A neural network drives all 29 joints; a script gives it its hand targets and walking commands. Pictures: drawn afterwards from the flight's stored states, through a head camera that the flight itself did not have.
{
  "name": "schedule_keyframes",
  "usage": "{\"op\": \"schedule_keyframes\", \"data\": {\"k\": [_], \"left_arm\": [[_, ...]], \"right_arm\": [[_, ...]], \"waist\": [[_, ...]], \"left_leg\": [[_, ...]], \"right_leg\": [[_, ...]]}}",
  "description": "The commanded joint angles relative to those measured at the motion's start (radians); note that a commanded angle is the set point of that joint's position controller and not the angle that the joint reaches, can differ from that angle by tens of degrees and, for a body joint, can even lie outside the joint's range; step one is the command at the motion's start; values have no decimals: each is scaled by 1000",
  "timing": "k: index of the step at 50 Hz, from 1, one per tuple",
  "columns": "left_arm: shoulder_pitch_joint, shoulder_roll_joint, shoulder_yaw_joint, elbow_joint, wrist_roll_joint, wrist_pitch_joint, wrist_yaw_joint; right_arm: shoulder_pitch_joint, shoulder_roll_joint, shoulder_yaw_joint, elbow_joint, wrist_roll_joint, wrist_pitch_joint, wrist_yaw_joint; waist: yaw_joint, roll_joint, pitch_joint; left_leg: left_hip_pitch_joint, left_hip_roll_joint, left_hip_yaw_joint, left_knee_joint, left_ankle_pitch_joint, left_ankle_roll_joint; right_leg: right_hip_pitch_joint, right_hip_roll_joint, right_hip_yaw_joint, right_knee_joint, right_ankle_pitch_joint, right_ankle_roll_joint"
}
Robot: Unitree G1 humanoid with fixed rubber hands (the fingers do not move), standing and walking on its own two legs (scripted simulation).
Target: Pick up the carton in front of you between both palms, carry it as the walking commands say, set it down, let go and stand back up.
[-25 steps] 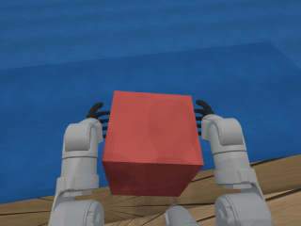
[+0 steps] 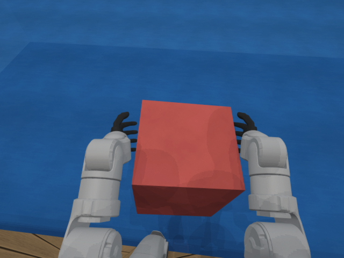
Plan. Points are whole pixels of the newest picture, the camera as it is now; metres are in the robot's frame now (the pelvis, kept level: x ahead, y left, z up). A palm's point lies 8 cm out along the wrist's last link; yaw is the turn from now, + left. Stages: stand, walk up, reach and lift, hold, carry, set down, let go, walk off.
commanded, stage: carry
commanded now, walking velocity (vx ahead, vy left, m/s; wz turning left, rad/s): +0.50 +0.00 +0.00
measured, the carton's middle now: (180, 164) +0.35 +0.04 -0.02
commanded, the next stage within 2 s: none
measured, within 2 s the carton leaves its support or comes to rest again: neither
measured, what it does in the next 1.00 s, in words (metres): goes down: left foot 0.13 m lower, then right foot 0.13 m lower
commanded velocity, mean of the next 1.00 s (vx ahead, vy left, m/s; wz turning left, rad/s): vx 0.50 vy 0.00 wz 0.00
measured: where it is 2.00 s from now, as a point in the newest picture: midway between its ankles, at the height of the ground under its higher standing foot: (194, 115)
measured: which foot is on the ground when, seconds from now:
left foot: up 0.00-0.04, down 0.06-0.46, up 0.48-0.84, down 0.86-1.00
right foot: down 0.00-0.06, up 0.08-0.42, down 0.44-0.86, up 0.88-1.00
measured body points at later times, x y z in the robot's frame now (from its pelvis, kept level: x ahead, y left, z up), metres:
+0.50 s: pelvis +0.42 +0.00 -0.19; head +0.45 -0.01 +0.26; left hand +0.81 +0.11 -0.09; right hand +0.80 -0.18 -0.06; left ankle +0.23 +0.10 -0.74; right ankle +0.52 -0.07 -0.91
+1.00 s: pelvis +0.75 +0.04 -0.17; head +0.83 +0.04 +0.27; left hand +1.13 +0.17 -0.11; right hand +1.12 -0.12 -0.09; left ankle +0.81 +0.11 -0.91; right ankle +0.65 -0.08 -0.82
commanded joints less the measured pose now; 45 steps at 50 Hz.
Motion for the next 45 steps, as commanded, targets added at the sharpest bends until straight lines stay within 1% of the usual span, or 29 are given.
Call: {"op": "schedule_keyframes", "data": {"k": [1,2,3,4,5,6,8,10,12,13,15,19,20,21,22,23,24,25,26,27,28,30,33,39,41,42,43,44,45], "left_arm": [[-748,-1183,-623,-161,-486,-23,-418],[-716,-1168,-618,-149,-472,-20,-417],[-710,-1147,-612,-138,-450,-20,-412],[-670,-1119,-596,-108,-421,-10,-404],[-632,-1108,-562,-73,-385,12,-396],[-605,-1048,-518,-104,-350,24,-390],[-732,-1047,-524,-146,-335,34,-375],[-690,-1032,-476,-134,-298,26,-365],[-702,-1063,-460,-147,-286,17,-359],[-731,-1064,-457,-167,-274,10,-357],[-759,-1053,-457,-185,-263,-4,-348],[-772,-987,-472,-246,-227,-4,-321],[-756,-979,-479,-240,-223,0,-319],[-738,-971,-485,-232,-219,3,-319],[-734,-958,-485,-217,-218,7,-326],[-730,-925,-475,-187,-217,10,-331],[-684,-912,-453,-123,-208,10,-332],[-659,-933,-446,-82,-220,14,-335],[-698,-973,-461,-119,-257,10,-343],[-772,-1020,-508,-207,-296,10,-345],[-862,-1061,-535,-267,-336,5,-349],[-942,-1134,-589,-341,-402,4,-353],[-955,-1186,-621,-371,-454,0,-372],[-817,-1196,-665,-303,-444,-16,-407],[-776,-1172,-674,-295,-430,-19,-404],[-769,-1152,-681,-303,-419,-20,-400],[-755,-1121,-684,-315,-400,-17,-396],[-723,-1137,-687,-282,-395,-1,-395],[-675,-1100,-663,-277,-383,8,-390]], "right_arm": [[-692,1025,608,-165,362,-50,212],[-673,1006,619,-165,368,-43,211],[-660,992,632,-156,373,-32,218],[-640,995,645,-105,400,-19,230],[-609,964,647,-55,395,-13,232],[-616,1003,667,-55,417,-18,238],[-704,1061,691,-70,484,-6,259],[-739,1142,722,-65,539,4,278],[-777,1188,728,-80,578,-8,288],[-796,1207,721,-84,590,-12,292],[-836,1216,719,-85,613,-20,301],[-762,1203,711,-42,600,-16,301],[-716,1204,704,-5,585,-13,300],[-683,1210,702,31,573,-12,300],[-666,1206,695,60,560,-14,302],[-656,1203,677,96,541,-7,308],[-652,1185,644,138,526,10,307],[-611,1194,625,179,509,24,302],[-611,1201,614,162,500,26,302],[-595,1226,601,144,484,27,299],[-628,1231,587,89,480,23,294],[-646,1231,578,30,448,13,271],[-622,1216,600,-49,388,-12,238],[-568,1162,702,-143,346,-59,214],[-538,1157,733,-155,356,-58,222],[-529,1148,743,-160,368,-54,228],[-534,1129,751,-168,380,-49,234],[-507,1089,740,-130,366,-44,236],[-436,1086,739,-106,368,-33,238]], "waist": [[-142,-202,-514],[-232,-107,-528],[-295,28,-460],[-278,91,-416],[-200,138,-542],[-245,129,-617],[-234,-42,-443],[-252,-98,-431],[-251,70,-498],[-288,21,-487],[-312,-56,-442],[-289,60,-408],[-269,74,-412],[-215,64,-432],[-172,-18,-449],[-172,-168,-486],[-123,-275,-622],[-59,-234,-708],[-35,-163,-731],[-75,-66,-694],[-75,-36,-635],[-92,-29,-585],[-92,-132,-591],[-83,-182,-544],[-144,-175,-584],[-181,-156,-614],[-192,-58,-655],[-181,200,-803],[-210,210,-843]], "left_leg": [[524,-63,124,-41,187,44],[681,-66,129,-115,112,52],[791,13,43,-221,70,110],[863,111,-34,-95,310,86],[1084,280,-322,24,430,211],[1041,361,-567,-69,-142,318],[801,251,-489,-41,9,280],[707,217,-441,-25,43,276],[710,222,-451,15,209,258],[774,141,-391,128,29,227],[572,40,-280,87,-289,198],[416,-4,-138,215,-383,128],[454,5,-125,293,-361,114],[469,17,-90,421,-246,97],[379,-19,-37,606,-339,77],[104,-63,3,826,-840,40],[-208,-56,-17,1034,-1016,-16],[-363,-30,-69,1024,-920,-23],[-389,-6,-83,969,-808,-12],[-328,16,-56,885,-738,-10],[-313,28,-46,833,-700,-18],[-244,49,-25,710,-723,-30],[-242,47,13,538,-616,-27],[98,-54,150,-66,-269,-13],[398,-88,201,-244,-99,8],[604,-51,198,-297,-19,22],[841,138,-5,-220,249,50],[1188,412,-383,-93,620,229],[1250,424,-520,-176,354,309]], "right_leg": [[5,-162,105,38,767,-34],[-60,-172,54,186,905,4],[-200,-131,32,506,617,40],[-381,-35,-9,676,72,48],[-569,-57,93,664,58,71],[-660,-99,196,586,212,72],[-623,-146,158,322,269,102],[-561,-150,124,111,295,128],[-514,-158,81,128,458,98],[-603,-174,110,-29,635,93],[-361,-115,30,-291,894,107],[23,-91,-31,-585,1171,74],[62,-129,-8,-660,1204,59],[159,-152,-15,-736,1196,42],[308,-168,-11,-762,1137,32],[590,-312,105,-537,1450,-6],[935,-527,377,-312,1706,-141],[1038,-547,497,-345,1352,-224],[951,-516,554,-443,964,-230],[798,-469,540,-486,909,-192],[682,-476,547,-495,999,-214],[528,-423,482,-520,949,-185],[524,-370,377,-513,1072,-152],[479,-249,110,-499,1293,-36],[413,-248,36,-380,1377,27],[319,-235,-7,-270,1290,59],[118,-216,-9,-121,845,96],[-177,-113,29,135,207,128],[-321,-71,64,314,135,133]]}}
